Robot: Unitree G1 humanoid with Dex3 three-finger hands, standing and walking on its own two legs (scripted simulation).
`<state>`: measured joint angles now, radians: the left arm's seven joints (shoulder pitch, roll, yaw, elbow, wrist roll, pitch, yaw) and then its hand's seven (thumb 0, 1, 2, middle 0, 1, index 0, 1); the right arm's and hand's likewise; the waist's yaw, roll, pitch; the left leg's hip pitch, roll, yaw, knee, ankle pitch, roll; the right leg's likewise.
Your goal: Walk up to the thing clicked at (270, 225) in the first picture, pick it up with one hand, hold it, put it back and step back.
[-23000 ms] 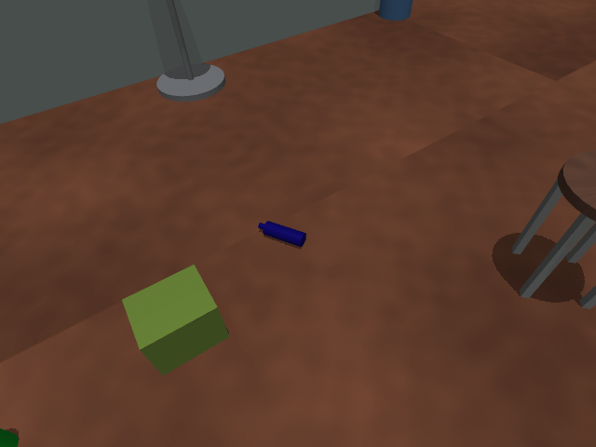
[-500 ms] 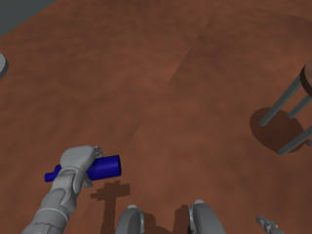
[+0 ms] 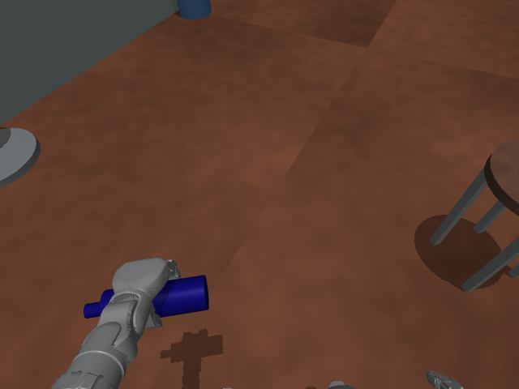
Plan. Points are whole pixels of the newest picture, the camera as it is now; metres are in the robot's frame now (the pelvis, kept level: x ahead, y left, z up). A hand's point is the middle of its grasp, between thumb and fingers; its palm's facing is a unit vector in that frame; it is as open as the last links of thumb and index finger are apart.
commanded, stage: hold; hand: left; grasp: from above
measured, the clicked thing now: (147, 301) +0.31 +0.24 -0.11
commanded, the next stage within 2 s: crouch in 1.90 s
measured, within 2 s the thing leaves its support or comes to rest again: neither
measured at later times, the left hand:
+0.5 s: hand (148, 287) +0.31 +0.22 -0.05, palm faces -0.47 -0.07 -0.88, open 9.3 cm
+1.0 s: hand (148, 284) +0.30 +0.21 -0.03, palm faces -0.47 -0.07 -0.88, open 9.3 cm
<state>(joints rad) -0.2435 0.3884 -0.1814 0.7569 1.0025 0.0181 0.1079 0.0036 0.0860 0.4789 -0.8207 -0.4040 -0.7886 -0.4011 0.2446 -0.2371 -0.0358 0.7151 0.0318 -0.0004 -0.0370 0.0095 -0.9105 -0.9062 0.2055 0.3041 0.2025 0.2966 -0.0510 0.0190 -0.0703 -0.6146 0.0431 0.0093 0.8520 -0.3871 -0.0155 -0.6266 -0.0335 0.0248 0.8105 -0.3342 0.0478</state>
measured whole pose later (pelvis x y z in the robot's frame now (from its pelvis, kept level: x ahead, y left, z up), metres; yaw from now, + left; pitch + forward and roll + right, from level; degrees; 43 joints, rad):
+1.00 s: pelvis +0.02 -0.01 +0.03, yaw -1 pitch +3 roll +0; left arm -0.21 0.39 -0.19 0.64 1.01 0.01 -0.01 0.00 0.08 0.50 -0.82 -0.41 -0.78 -0.41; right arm 0.21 -0.25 -0.04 0.68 0.05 0.05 -0.03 0.01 -0.90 -0.90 0.20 0.30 0.20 0.30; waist -0.01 0.03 -0.02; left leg -0.36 0.04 0.03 0.60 -0.30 -0.02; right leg -0.39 -0.04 0.03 0.59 -0.26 0.04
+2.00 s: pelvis +0.02 +0.00 +0.04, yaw +0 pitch +1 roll +0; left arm -0.21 0.40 -0.20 0.60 1.01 0.01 -0.03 0.01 0.04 0.56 -0.80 -0.49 -0.76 -0.49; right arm 0.18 -0.24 -0.04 0.68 0.05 0.08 -0.05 0.01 -0.90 -0.90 0.20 0.30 0.20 0.30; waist 0.01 0.04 0.01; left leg -0.27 0.03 0.03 0.51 -0.26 -0.02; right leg -0.30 -0.04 0.03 0.51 -0.23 0.04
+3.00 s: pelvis -0.04 +0.00 -0.22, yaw +0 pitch +35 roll -3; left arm -0.62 0.43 -0.04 1.19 1.19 -0.09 0.39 0.00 0.09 0.48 -0.80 -0.43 -0.77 -0.44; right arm 0.19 -0.22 -0.06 0.78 -0.07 -0.04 0.01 0.01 -0.89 -0.90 0.21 0.30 0.20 0.30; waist -0.15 0.04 -0.20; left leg -1.78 0.02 -0.06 1.81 -0.65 -0.02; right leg -1.77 -0.03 0.03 1.76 -0.60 0.06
